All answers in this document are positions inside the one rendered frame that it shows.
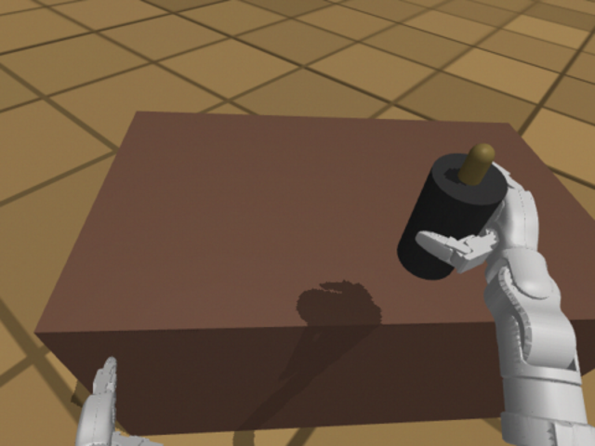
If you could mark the right robot arm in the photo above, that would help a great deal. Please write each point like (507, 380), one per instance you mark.
(544, 404)

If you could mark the right robot hand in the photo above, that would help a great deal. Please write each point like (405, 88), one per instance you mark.
(514, 224)

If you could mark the left robot hand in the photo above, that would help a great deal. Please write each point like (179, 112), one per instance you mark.
(97, 420)

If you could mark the bottle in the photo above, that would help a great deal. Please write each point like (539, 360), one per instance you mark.
(460, 194)

